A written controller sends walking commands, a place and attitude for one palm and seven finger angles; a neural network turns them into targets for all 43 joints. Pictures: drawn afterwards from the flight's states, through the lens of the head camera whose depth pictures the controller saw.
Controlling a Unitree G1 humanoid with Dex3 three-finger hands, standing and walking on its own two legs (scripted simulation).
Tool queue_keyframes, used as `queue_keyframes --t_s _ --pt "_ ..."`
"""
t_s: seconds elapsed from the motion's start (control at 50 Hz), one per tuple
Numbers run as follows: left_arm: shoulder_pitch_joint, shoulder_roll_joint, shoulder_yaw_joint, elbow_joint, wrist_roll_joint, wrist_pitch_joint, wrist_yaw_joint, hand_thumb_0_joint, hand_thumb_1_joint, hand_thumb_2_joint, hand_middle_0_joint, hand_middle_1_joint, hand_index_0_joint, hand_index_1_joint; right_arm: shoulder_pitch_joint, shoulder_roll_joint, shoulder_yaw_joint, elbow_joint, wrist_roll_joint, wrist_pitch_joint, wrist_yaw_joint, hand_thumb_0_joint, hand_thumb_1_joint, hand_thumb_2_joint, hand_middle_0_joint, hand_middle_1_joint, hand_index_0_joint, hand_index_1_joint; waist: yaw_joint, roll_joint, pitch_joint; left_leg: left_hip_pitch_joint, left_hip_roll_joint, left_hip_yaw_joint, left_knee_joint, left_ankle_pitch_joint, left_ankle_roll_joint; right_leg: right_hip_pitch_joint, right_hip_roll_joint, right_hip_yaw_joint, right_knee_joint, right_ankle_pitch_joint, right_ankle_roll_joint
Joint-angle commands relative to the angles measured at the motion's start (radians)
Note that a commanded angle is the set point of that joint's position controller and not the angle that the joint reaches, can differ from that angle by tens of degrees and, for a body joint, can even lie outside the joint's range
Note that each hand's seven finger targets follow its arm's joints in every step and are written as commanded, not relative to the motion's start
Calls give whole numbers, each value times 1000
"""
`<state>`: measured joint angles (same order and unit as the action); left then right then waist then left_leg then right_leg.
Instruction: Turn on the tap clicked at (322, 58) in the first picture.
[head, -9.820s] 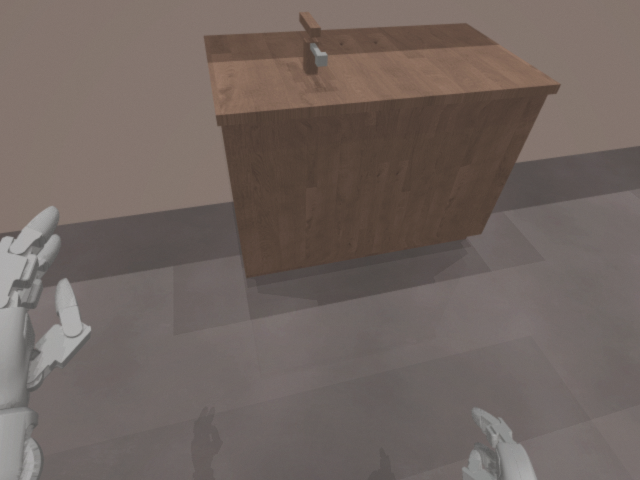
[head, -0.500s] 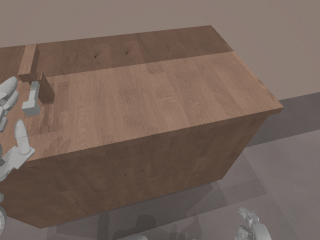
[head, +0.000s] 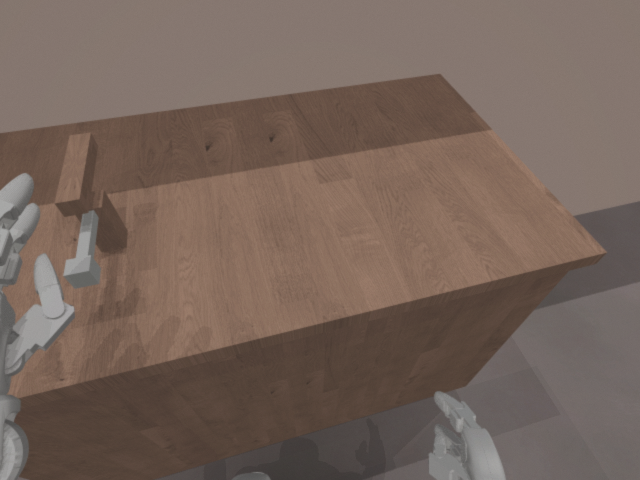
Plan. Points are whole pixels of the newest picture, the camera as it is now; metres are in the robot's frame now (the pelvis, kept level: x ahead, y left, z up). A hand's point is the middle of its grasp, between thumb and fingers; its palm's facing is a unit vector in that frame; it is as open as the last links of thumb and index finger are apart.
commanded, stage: come to a stop and stand still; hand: left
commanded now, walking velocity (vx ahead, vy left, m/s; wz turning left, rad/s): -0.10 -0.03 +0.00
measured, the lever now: (82, 272) +0.32 +0.32 +0.08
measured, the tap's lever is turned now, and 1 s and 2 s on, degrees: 0 0 0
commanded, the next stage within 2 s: look again from close up in 1.62 s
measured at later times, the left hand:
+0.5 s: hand (62, 334) +0.21 +0.25 +0.16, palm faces +0.21 -0.91 -0.37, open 7.4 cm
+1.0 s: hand (3, 300) +0.23 +0.30 +0.17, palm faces +0.39 -0.84 -0.37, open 7.4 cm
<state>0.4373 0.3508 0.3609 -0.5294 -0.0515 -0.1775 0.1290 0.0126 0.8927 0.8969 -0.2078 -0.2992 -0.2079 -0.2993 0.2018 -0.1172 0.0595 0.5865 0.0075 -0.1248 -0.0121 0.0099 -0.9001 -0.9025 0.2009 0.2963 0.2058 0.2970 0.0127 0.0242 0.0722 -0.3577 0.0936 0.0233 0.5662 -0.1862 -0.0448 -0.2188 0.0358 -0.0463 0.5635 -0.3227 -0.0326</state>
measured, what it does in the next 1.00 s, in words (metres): shifts its weight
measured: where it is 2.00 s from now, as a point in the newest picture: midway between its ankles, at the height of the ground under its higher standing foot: outside the picture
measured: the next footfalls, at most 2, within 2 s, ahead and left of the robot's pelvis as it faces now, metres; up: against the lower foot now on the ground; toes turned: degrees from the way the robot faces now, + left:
none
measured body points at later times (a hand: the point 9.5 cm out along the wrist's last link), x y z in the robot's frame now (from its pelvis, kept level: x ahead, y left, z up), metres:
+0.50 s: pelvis -0.01 +0.04 +0.01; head +0.00 +0.06 +0.46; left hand +0.19 +0.29 +0.18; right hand +0.15 -0.21 -0.05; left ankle +0.07 +0.15 -0.73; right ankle -0.01 -0.10 -0.73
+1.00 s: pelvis +0.00 +0.05 +0.01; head +0.03 +0.08 +0.46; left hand +0.20 +0.34 +0.19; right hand +0.19 -0.15 -0.06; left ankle +0.07 +0.15 -0.73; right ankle -0.01 -0.10 -0.73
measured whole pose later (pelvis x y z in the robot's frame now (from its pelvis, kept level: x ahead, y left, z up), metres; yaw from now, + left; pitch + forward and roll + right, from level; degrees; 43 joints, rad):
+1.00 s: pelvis +0.00 +0.05 +0.01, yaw +0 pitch -1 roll -2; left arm 0.38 0.37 0.35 -0.46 -0.02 -0.21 0.10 0.01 0.89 0.90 -0.21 -0.30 -0.21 -0.30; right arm 0.18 -0.17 0.04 0.59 0.01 -0.16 -0.02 0.01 -0.90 -0.90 0.20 0.30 0.21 0.30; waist 0.03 -0.02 0.06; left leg -0.30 0.01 0.02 0.47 -0.15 0.03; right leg -0.14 -0.01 0.01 0.40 -0.24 0.04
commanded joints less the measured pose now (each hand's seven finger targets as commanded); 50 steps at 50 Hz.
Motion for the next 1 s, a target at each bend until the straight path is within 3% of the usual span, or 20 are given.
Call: queue_keyframes --t_s 0.0,0.08,0.16,0.18,0.2,0.22,0.24,0.26,0.3,0.38,0.42,0.46,0.5,0.54,0.64,0.66,0.76,0.78,0.86,0.98 --pt "-15 199 131 -240 -19 -53 20 0 900 900 -200 -300 -200 -300 -73 -162 -83 -147 6 -41 -27 0 -900 -900 200 300 200 300 -6 -81 -235 139 -21 11 35 189 16 27 -175 160 -133 515 -41" --pt "6 213 159 -185 -27 -38 21 0 900 900 -200 -300 -200 -300 -93 -166 -77 -145 4 -19 -53 0 -900 -900 200 300 200 300 4 37 -221 200 43 -38 -89 234 54 -11 -84 71 -117 288 28" --pt "-45 171 105 -144 -28 -30 17 0 900 900 -200 -300 -200 -300 -110 -175 -79 -139 13 -20 -59 0 -900 -900 200 300 200 300 -4 -5 -157 159 14 -18 -116 11 48 -23 -85 97 -203 152 23" --pt "-992 927 650 -244 110 -136 -18 0 900 900 -200 -300 -200 -300 24 -252 -149 -97 -54 -86 -67 0 -900 -900 200 300 200 300 63 -184 33 22 3 41 24 67 63 -149 -155 230 -351 372 53" --pt "-470 323 201 256 34 -79 -64 0 900 900 -200 -300 -200 -300 -47 -132 -97 -69 -9 -93 -52 0 -900 -900 200 300 200 300 13 -224 -86 106 -110 0 11 73 54 -110 -208 275 -234 495 -52" --pt "-243 267 175 154 13 -89 -54 0 900 900 -200 -300 -200 -300 -36 -200 -124 -139 12 -91 -42 0 -900 -900 200 300 200 300 47 -142 -101 151 -67 42 -20 107 47 -45 -188 260 -220 630 12" --pt "-225 175 76 143 7 -79 -60 0 900 900 -200 -300 -200 -300 -28 -215 -129 -139 18 -97 -36 0 -900 -900 200 300 200 300 37 -65 -160 192 -64 30 -91 147 56 38 -166 201 -160 570 17" --pt "-190 66 -29 57 -12 -92 -63 0 900 900 -200 -300 -200 -300 -60 -199 -118 -145 32 -106 -17 0 -900 -900 200 300 200 300 29 132 -218 290 -38 13 -127 250 80 25 -122 140 -99 432 25" --pt "-153 99 -24 -59 -1 -95 -50 0 900 900 -200 -300 -200 -300 -60 -217 -127 -163 26 -103 7 0 -900 -900 200 300 200 300 38 132 -241 275 13 -19 -119 262 97 6 -85 110 -97 240 53" --pt "-60 217 90 -166 5 -108 -22 0 900 900 -200 -300 -200 -300 -99 -210 -112 -197 19 -92 4 0 -900 -900 200 300 200 300 25 -76 -141 141 -41 -20 -140 -133 70 -39 -98 115 -235 -44 14" --pt "-73 276 171 -193 -3 -119 -14 0 900 900 -200 -300 -200 -300 -101 -204 -107 -207 11 -84 -14 0 -900 -900 200 300 200 300 14 -104 -89 144 -64 -26 -123 -178 59 -126 -110 143 -285 -177 -4" --pt "-88 330 235 -213 -4 -126 -5 0 900 900 -200 -300 -200 -300 -117 -205 -98 -199 9 -70 -30 0 -900 -900 200 300 200 300 12 9 -54 156 -37 -55 -190 -181 58 -151 -74 106 -254 -164 3" --pt "-150 255 184 -206 -4 -136 0 0 900 900 -200 -300 -200 -300 -97 -205 -97 -198 12 -74 -37 0 -900 -900 200 300 200 300 6 169 -70 37 27 -143 -323 -357 88 -8 -28 52 -121 -80 19" --pt "-180 243 180 -162 13 -142 -3 0 900 900 -200 -300 -200 -300 -80 -206 -98 -189 13 -90 -33 0 -900 -900 200 300 200 300 15 230 -97 -38 64 -164 -365 -456 109 90 -14 30 -44 -31 21" --pt "-117 157 86 -141 24 -128 -19 0 900 900 -200 -300 -200 -300 -52 -205 -98 -161 11 -121 -9 0 -900 -900 200 300 200 300 11 74 -166 86 27 -123 -269 -338 95 68 -37 53 -169 25 20" --pt "-92 124 54 -131 26 -117 -22 0 900 900 -200 -300 -200 -300 -66 -200 -90 -156 16 -123 -2 0 -900 -900 200 300 200 300 10 93 -166 123 20 -116 -271 -318 87 40 -32 51 -180 28 23" --pt "-139 179 84 -149 45 -98 -8 0 900 900 -200 -300 -200 -300 -86 -203 -88 -134 9 -113 -5 0 -900 -900 200 300 200 300 4 9 -138 151 0 -115 -247 -239 73 -5 -39 72 -232 49 25" --pt "-154 151 63 -129 39 -97 -10 0 900 900 -200 -300 -200 -300 -77 -206 -87 -129 3 -107 -9 0 -900 -900 200 300 200 300 -1 7 -133 135 -6 -118 -245 -221 74 3 -40 67 -231 56 25" --pt "-182 223 134 -182 37 -103 -2 0 900 900 -200 -300 -200 -300 -109 -192 -83 -137 9 -96 -21 0 -900 -900 200 300 200 300 6 68 -152 172 -9 -103 -239 -140 74 22 -45 65 -217 109 23" --pt "-88 165 94 -154 17 -101 -10 0 900 900 -200 -300 -200 -300 -101 -194 -86 -149 6 -80 -19 0 -900 -900 200 300 200 300 9 56 -170 183 -20 -84 -209 -39 77 52 -56 64 -236 183 21"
